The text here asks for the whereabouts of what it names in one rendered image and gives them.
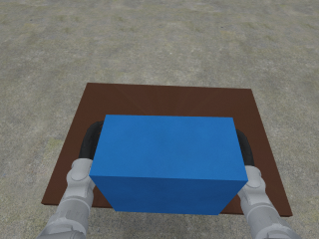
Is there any robot right forearm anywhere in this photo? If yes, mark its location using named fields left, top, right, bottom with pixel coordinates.
left=237, top=165, right=302, bottom=239

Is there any carton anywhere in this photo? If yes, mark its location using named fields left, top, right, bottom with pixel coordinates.
left=89, top=115, right=248, bottom=216

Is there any right robot hand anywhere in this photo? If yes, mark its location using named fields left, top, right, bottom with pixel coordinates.
left=236, top=129, right=255, bottom=167

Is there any table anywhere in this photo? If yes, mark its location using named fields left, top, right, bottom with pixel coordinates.
left=41, top=83, right=293, bottom=217

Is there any robot left forearm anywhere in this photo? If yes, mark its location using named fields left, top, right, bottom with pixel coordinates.
left=36, top=158, right=96, bottom=238

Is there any left robot hand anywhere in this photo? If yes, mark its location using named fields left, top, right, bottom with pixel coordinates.
left=78, top=120, right=104, bottom=160

